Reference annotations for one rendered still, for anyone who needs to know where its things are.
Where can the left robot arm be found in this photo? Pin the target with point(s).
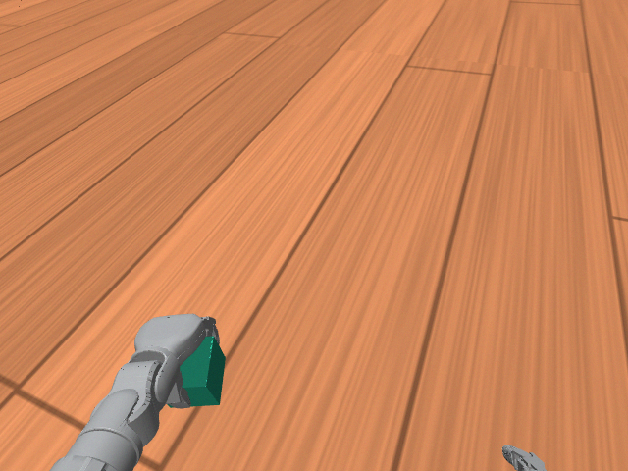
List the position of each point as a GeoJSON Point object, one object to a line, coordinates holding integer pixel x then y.
{"type": "Point", "coordinates": [127, 419]}

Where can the right robot hand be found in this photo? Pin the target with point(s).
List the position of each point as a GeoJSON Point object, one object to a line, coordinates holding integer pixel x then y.
{"type": "Point", "coordinates": [522, 460]}

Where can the cube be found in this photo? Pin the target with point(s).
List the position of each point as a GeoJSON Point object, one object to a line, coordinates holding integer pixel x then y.
{"type": "Point", "coordinates": [203, 374]}

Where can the left robot hand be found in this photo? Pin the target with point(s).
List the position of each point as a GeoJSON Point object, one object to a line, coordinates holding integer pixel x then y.
{"type": "Point", "coordinates": [180, 334]}

